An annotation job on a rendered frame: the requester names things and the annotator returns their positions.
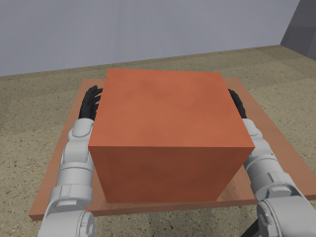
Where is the robot right hand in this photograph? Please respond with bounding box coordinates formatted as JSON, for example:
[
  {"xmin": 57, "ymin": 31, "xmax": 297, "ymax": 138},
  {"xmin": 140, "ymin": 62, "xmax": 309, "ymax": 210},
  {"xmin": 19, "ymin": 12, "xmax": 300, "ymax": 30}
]
[{"xmin": 228, "ymin": 89, "xmax": 247, "ymax": 119}]

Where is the robot left forearm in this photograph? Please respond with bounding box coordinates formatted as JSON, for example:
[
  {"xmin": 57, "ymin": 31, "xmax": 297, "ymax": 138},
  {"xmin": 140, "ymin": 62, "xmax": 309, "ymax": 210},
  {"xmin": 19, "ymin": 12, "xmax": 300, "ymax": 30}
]
[{"xmin": 37, "ymin": 118, "xmax": 94, "ymax": 237}]

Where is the robot left hand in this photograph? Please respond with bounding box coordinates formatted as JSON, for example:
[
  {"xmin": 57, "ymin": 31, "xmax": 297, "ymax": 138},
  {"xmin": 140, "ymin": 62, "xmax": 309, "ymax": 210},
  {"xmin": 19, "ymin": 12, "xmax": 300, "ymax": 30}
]
[{"xmin": 78, "ymin": 85, "xmax": 103, "ymax": 121}]

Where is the robot left upper arm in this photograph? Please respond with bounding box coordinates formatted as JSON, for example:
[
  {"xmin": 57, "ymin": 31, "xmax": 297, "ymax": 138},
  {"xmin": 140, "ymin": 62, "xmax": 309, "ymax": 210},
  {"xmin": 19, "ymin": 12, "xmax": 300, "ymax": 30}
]
[{"xmin": 39, "ymin": 209, "xmax": 96, "ymax": 237}]

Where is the robot right forearm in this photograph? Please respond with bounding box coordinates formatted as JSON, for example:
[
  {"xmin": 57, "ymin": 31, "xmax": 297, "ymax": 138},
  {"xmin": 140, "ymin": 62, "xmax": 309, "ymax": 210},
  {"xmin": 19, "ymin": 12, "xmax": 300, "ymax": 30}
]
[{"xmin": 242, "ymin": 118, "xmax": 316, "ymax": 214}]

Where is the carton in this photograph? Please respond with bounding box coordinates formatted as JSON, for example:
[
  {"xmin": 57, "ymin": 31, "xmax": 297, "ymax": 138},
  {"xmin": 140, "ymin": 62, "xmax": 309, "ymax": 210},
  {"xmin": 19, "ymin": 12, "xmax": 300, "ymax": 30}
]
[{"xmin": 88, "ymin": 68, "xmax": 255, "ymax": 203}]

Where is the table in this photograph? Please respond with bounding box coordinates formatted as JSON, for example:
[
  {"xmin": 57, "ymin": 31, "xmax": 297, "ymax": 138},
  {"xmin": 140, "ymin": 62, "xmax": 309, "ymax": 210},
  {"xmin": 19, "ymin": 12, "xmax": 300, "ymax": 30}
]
[{"xmin": 29, "ymin": 77, "xmax": 316, "ymax": 237}]

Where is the robot right upper arm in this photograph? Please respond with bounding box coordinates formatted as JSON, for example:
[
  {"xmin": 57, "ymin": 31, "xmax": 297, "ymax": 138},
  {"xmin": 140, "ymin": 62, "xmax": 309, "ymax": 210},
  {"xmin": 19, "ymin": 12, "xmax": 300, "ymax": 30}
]
[{"xmin": 256, "ymin": 196, "xmax": 316, "ymax": 237}]

